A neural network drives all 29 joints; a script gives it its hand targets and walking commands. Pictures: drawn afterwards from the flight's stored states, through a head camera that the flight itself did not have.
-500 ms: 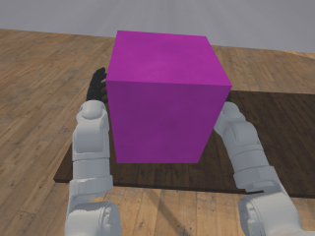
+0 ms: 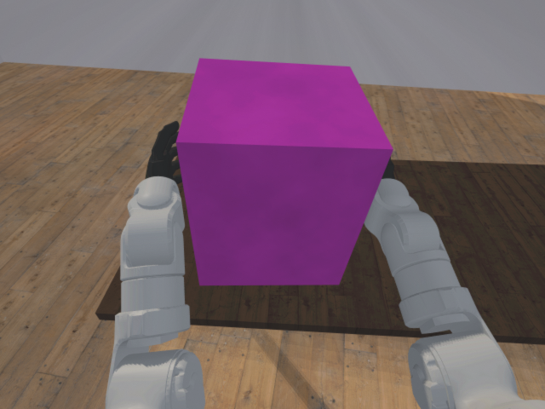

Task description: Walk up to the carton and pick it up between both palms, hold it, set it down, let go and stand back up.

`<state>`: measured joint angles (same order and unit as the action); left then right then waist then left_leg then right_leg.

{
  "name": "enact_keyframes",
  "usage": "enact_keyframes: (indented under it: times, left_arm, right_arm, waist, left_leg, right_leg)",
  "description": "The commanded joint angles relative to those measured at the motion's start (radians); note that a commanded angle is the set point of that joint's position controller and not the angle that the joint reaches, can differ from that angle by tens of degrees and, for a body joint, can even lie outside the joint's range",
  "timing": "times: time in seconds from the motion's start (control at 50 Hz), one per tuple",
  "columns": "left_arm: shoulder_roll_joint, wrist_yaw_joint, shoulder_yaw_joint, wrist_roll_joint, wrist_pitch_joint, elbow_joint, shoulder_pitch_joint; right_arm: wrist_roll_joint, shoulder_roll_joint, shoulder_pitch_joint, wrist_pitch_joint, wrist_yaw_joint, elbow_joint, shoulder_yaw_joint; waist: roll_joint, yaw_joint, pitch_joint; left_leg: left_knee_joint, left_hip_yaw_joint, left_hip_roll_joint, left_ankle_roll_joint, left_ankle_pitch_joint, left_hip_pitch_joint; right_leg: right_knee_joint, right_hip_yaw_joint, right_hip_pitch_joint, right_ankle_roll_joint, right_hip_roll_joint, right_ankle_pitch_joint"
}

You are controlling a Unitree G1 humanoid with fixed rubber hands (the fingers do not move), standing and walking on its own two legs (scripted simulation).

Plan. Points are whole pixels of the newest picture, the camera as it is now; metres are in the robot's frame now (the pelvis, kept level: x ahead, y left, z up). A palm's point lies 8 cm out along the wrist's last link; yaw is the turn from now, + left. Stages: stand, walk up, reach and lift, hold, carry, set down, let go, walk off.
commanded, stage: set down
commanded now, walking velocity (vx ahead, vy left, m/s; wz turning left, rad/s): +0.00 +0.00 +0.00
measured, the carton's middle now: (273, 178) +0.38 -0.01 +0.20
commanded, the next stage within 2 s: none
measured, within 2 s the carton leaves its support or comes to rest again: neither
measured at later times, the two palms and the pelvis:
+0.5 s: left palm (172, 201) +0.38 +0.14 +0.16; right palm (362, 205) +0.38 -0.15 +0.13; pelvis +0.01 -0.01 +0.00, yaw +0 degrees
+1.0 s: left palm (180, 207) +0.39 +0.14 +0.14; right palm (361, 205) +0.40 -0.16 +0.11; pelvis +0.04 +0.00 +0.00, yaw +0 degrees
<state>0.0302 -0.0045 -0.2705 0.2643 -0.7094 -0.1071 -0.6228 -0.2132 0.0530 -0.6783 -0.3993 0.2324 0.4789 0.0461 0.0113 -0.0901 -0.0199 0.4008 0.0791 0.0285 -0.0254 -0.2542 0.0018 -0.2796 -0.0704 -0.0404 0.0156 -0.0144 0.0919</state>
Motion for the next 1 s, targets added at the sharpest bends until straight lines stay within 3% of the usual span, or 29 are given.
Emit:
enact_keyframes:
  times: [0.0,0.06,0.08,0.1,0.22,0.24,0.28,0.3,0.32,0.4,0.44,0.48,0.52,0.56,0.58,0.62,0.64,0.68,0.7,0.72,0.74,0.76,0.78,0.8,0.84,0.86,0.92,0.96,0.98]
  left_arm:
    - [0.584,0.138,0.479,-0.153,0.100,0.027,-0.728]
    - [0.579,0.143,0.426,-0.106,0.150,-0.017,-0.744]
    - [0.579,0.147,0.399,-0.088,0.163,-0.063,-0.784]
    - [0.580,0.140,0.368,-0.067,0.187,-0.064,-0.776]
    - [0.530,0.139,0.275,0.002,0.229,-0.183,-0.658]
    - [0.526,0.140,0.264,0.020,0.226,-0.185,-0.599]
    - [0.531,0.143,0.279,0.018,0.237,-0.154,-0.616]
    - [0.546,0.141,0.278,0.028,0.239,-0.176,-0.555]
    - [0.545,0.146,0.317,0.006,0.248,-0.125,-0.578]
    - [0.609,0.108,0.473,-0.071,0.324,-0.002,-0.581]
    - [0.635,0.085,0.539,-0.109,0.357,0.029,-0.608]
    - [0.622,0.069,0.556,-0.095,0.367,0.030,-0.585]
    - [0.609,0.059,0.552,-0.090,0.359,0.021,-0.527]
    - [0.585,0.059,0.577,-0.096,0.365,0.087,-0.500]
    - [0.590,0.060,0.592,-0.088,0.352,0.067,-0.466]
    - [0.596,0.058,0.613,-0.107,0.353,0.093,-0.484]
    - [0.612,0.054,0.597,-0.089,0.353,0.089,-0.446]
    - [0.603,0.047,0.615,-0.102,0.354,0.130,-0.478]
    - [0.588,0.042,0.611,-0.098,0.360,0.152,-0.451]
    - [0.614,0.038,0.596,-0.089,0.353,0.127,-0.434]
    - [0.575,0.039,0.585,-0.078,0.353,0.128,-0.436]
    - [0.577,0.038,0.591,-0.100,0.356,0.139,-0.427]
    - [0.588,0.039,0.556,-0.069,0.352,0.066,-0.394]
    - [0.605,0.040,0.587,-0.078,0.353,0.104,-0.383]
    - [0.608,0.034,0.592,-0.090,0.355,0.127,-0.397]
    - [0.615,0.023,0.600,-0.078,0.350,0.091,-0.359]
    - [0.617,0.016,0.596,-0.086,0.370,0.079,-0.374]
    - [0.632,0.009,0.614,-0.097,0.374,0.093,-0.375]
    - [0.616,0.012,0.583,-0.089,0.368,0.026,-0.359]
  right_arm:
    - [-0.035,-0.636,-0.890,0.131,-0.143,-0.263,-0.346]
    - [0.025,-0.620,-0.949,0.222,-0.180,-0.293,-0.314]
    - [0.058,-0.592,-0.992,0.257,-0.195,-0.243,-0.244]
    - [0.083,-0.582,-0.988,0.297,-0.213,-0.238,-0.245]
    - [0.191,-0.501,-0.837,0.388,-0.254,-0.058,-0.128]
    - [0.202,-0.477,-0.778,0.389,-0.257,0.019,-0.120]
    - [0.234,-0.476,-0.797,0.427,-0.262,0.000,-0.110]
    - [0.215,-0.468,-0.809,0.443,-0.261,-0.014,-0.125]
    - [0.213,-0.480,-0.783,0.462,-0.257,-0.021,-0.134]
    - [0.162,-0.500,-0.829,0.537,-0.240,-0.178,-0.261]
    - [0.150,-0.527,-0.827,0.555,-0.220,-0.230,-0.329]
    - [0.141,-0.515,-0.814,0.546,-0.209,-0.224,-0.339]
    - [0.169,-0.483,-0.743,0.531,-0.209,-0.200,-0.302]
    - [0.140,-0.501,-0.699,0.538,-0.203,-0.231,-0.370]
    - [0.129,-0.480,-0.635,0.525,-0.195,-0.200,-0.365]
    - [0.124,-0.486,-0.694,0.526,-0.190,-0.225,-0.350]
    - [0.116,-0.499,-0.678,0.527,-0.194,-0.247,-0.382]
    - [0.123,-0.481,-0.666,0.521,-0.197,-0.200,-0.369]
    - [0.099,-0.504,-0.659,0.523,-0.202,-0.228,-0.414]
    - [0.104,-0.494,-0.636,0.512,-0.205,-0.195,-0.400]
    - [0.106,-0.495,-0.638,0.513,-0.205,-0.195,-0.392]
    - [0.084,-0.488,-0.669,0.522,-0.203,-0.215,-0.417]
    - [0.104,-0.468,-0.653,0.517,-0.206,-0.175,-0.397]
    - [0.088,-0.479,-0.638,0.525,-0.202,-0.213,-0.417]
    - [0.073,-0.481,-0.689,0.540,-0.208,-0.223,-0.430]
    - [0.094,-0.454,-0.638,0.534,-0.211,-0.199,-0.401]
    - [0.120,-0.443,-0.658,0.540,-0.221,-0.155,-0.369]
    - [0.119,-0.422,-0.633,0.548,-0.227,-0.179,-0.364]
    - [0.122,-0.428,-0.653,0.544,-0.227,-0.140,-0.347]
  waist:
    - [-0.038,-0.013,0.370]
    - [-0.039,0.037,0.379]
    - [-0.058,0.002,0.322]
    - [-0.037,0.057,0.338]
    - [0.014,0.055,0.271]
    - [-0.003,0.060,0.219]
    - [-0.015,0.058,0.267]
    - [-0.039,0.081,0.252]
    - [-0.024,0.052,0.296]
    - [-0.015,0.062,0.470]
    - [0.012,0.041,0.545]
    - [-0.009,0.018,0.533]
    - [-0.013,0.031,0.485]
    - [0.005,0.035,0.528]
    - [-0.040,0.016,0.521]
    - [-0.029,-0.002,0.499]
    - [-0.064,0.045,0.500]
    - [-0.048,0.013,0.520]
    - [-0.050,0.059,0.551]
    - [-0.042,0.021,0.507]
    - [-0.058,0.048,0.502]
    - [-0.032,0.056,0.534]
    - [-0.018,0.039,0.467]
    - [-0.023,0.065,0.517]
    - [-0.034,0.067,0.543]
    - [-0.040,0.037,0.513]
    - [0.013,0.058,0.494]
    - [0.003,0.040,0.518]
    - [0.010,0.066,0.458]
  left_leg:
    - [-0.094,-0.074,-0.081,-0.007,0.244,0.115]
    - [-0.125,-0.093,-0.070,0.000,0.160,0.126]
    - [-0.140,-0.097,-0.069,0.001,0.071,0.154]
    - [-0.151,-0.094,-0.061,0.005,0.056,0.184]
    - [-0.185,-0.121,-0.058,0.007,0.066,0.134]
    - [-0.194,-0.126,-0.049,0.007,0.087,0.130]
    - [-0.172,-0.137,-0.047,-0.003,0.133,0.097]
    - [-0.162,-0.131,-0.055,-0.007,0.209,0.088]
    - [-0.141,-0.141,-0.054,-0.016,0.257,0.061]
    - [-0.052,-0.112,-0.060,-0.040,0.530,-0.033]
    - [-0.027,-0.093,-0.072,-0.043,0.594,-0.041]
    - [-0.026,-0.077,-0.070,-0.039,0.528,-0.028]
    - [-0.052,-0.094,-0.067,-0.040,0.442,0.018]
    - [-0.042,-0.093,-0.069,-0.035,0.511,0.022]
    - [-0.045,-0.092,-0.069,-0.041,0.513,0.027]
    - [-0.036,-0.080,-0.068,-0.044,0.505,0.017]
    - [-0.021,-0.084,-0.071,-0.051,0.556,0.025]
    - [-0.023,-0.076,-0.064,-0.053,0.581,-0.011]
    - [-0.008,-0.076,-0.067,-0.051,0.619,-0.006]
    - [-0.012,-0.071,-0.066,-0.057,0.616,-0.017]
    - [-0.015,-0.071,-0.062,-0.052,0.619,-0.005]
    - [-0.005,-0.083,-0.065,-0.051,0.639,0.015]
    - [-0.026,-0.079,-0.066,-0.044,0.572,0.029]
    - [-0.012,-0.098,-0.063,-0.042,0.600,0.009]
    - [0.003,-0.082,-0.056,-0.053,0.675,-0.027]
    - [0.002,-0.067,-0.052,-0.062,0.689,-0.041]
    - [-0.016,-0.069,-0.046,-0.058,0.644,-0.039]
    - [-0.004,-0.069,-0.041,-0.061,0.714,-0.088]
    - [-0.011,-0.068,-0.039,-0.057,0.671,-0.066]
  right_leg:
    - [0.005,-0.046,0.268,0.011,0.086,-0.097]
    - [0.005,-0.053,0.280,0.004,0.073,-0.013]
    - [0.002,-0.057,0.240,0.002,0.064,0.054]
    - [-0.004,-0.066,0.270,-0.003,0.063,0.063]
    - [0.018,-0.091,0.239,0.007,0.068,0.071]
    - [0.022,-0.094,0.234,0.003,0.067,0.059]
    - [0.021,-0.096,0.256,-0.011,0.064,0.043]
    - [0.035,-0.096,0.261,-0.009,0.064,-0.002]
    - [0.022,-0.097,0.278,-0.006,0.075,-0.051]
    - [0.004,-0.082,0.295,-0.006,0.077,-0.272]
    - [-0.016,-0.080,0.334,0.005,0.085,-0.360]
    - [-0.019,-0.072,0.305,0.002,0.067,-0.332]
    - [-0.016,-0.078,0.325,0.001,0.063,-0.292]
    - [-0.036,-0.060,0.364,0.003,0.056,-0.425]
    - [-0.039,-0.052,0.363,0.004,0.053,-0.420]
    - [-0.046,-0.067,0.358,0.011,0.061,-0.410]
    - [-0.039,-0.054,0.361,0.001,0.056,-0.430]
    - [-0.052,-0.071,0.325,0.008,0.066,-0.426]
    - [-0.053,-0.056,0.339,0.002,0.064,-0.476]
    - [-0.055,-0.065,0.335,0.005,0.065,-0.471]
    - [-0.049,-0.057,0.324,0.006,0.068,-0.464]
    - [-0.074,-0.045,0.370,0.002,0.065,-0.552]
    - [-0.057,-0.049,0.348,0.011,0.055,-0.506]
    - [-0.064,-0.041,0.357,0.004,0.062,-0.551]
    - [-0.069,-0.047,0.342,-0.003,0.064,-0.576]
    - [-0.056,-0.067,0.305,-0.004,0.075,-0.528]
    - [-0.046,-0.071,0.264,-0.004,0.090,-0.462]
    - [-0.043,-0.082,0.239,-0.010,0.091,-0.474]
    - [-0.032,-0.062,0.248,-0.009,0.089,-0.478]
